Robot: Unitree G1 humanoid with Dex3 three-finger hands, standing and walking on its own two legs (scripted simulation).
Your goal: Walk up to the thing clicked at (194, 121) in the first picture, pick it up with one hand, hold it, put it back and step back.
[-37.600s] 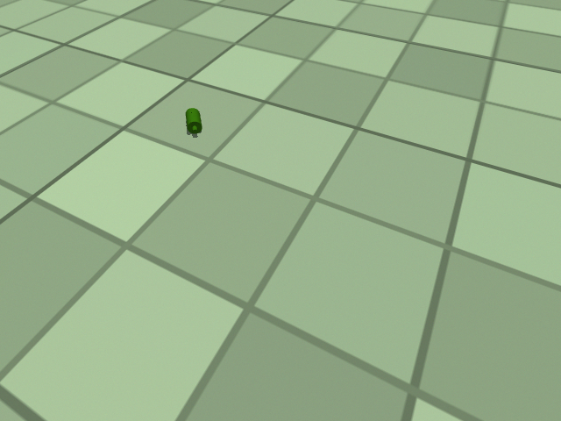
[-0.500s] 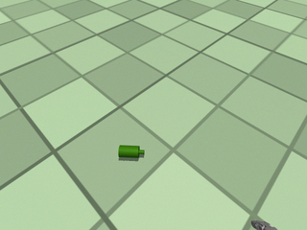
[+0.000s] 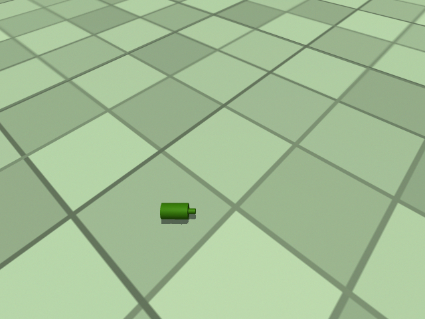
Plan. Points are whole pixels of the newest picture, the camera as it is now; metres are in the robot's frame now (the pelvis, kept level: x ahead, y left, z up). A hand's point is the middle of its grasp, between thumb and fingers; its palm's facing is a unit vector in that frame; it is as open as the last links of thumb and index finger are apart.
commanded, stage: stand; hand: left
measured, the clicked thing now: (178, 211) +0.73 +0.21 -0.74
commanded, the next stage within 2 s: walk up in 0.38 s
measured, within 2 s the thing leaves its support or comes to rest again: neither
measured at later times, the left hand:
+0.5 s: hand out of the picture +0.09 +0.26 -0.15, palm faces +0.00 -0.94 -0.34, open 7.3 cm
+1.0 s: hand (85, 285) +0.22 +0.31 -0.15, palm faces -0.09 -0.93 -0.36, open 7.3 cm
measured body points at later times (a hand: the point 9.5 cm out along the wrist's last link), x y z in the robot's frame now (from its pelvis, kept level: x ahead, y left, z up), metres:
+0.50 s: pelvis +0.02 +0.00 +0.00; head +0.02 +0.00 +0.45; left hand +0.09 +0.31 -0.12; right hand +0.08 -0.31 -0.13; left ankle -0.01 +0.13 -0.73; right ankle +0.03 -0.12 -0.74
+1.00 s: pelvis +0.16 +0.03 -0.01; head +0.17 +0.03 +0.44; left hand +0.22 +0.36 -0.13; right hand +0.17 -0.29 -0.13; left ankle +0.10 +0.16 -0.75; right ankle +0.27 -0.11 -0.73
